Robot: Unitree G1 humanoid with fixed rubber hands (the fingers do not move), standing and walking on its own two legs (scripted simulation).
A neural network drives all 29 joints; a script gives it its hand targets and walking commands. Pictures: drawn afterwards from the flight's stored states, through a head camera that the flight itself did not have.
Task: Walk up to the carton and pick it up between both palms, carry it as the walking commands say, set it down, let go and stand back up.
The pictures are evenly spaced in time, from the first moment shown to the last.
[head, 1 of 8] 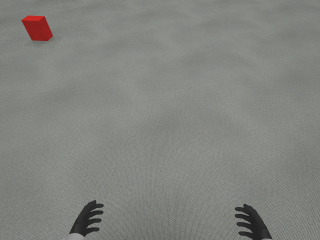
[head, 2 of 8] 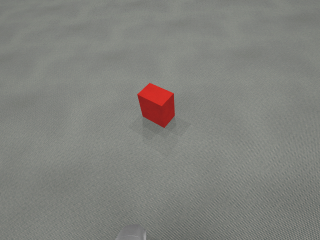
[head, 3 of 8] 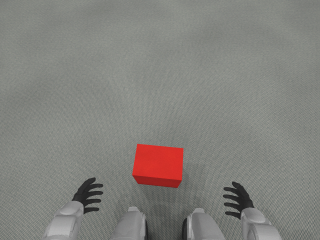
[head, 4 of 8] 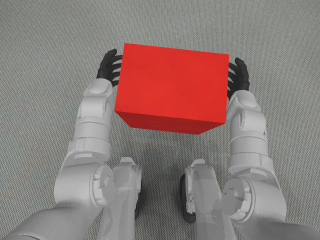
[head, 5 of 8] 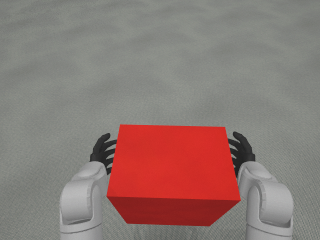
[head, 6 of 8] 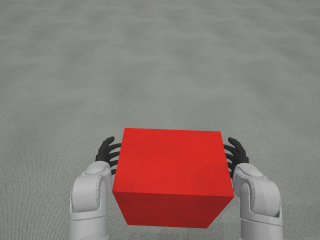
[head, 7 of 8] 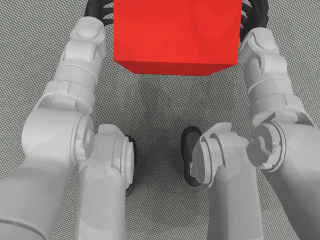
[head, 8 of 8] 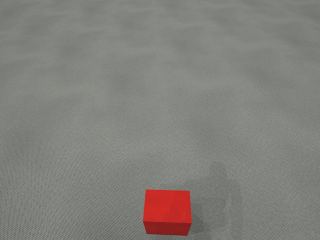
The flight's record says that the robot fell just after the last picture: no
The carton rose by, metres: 0.68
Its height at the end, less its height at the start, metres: +0.00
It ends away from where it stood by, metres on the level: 0.35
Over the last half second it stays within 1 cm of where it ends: yes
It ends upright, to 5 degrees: yes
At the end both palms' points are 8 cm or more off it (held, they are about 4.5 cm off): yes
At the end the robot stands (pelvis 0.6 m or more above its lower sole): yes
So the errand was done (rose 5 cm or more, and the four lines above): yes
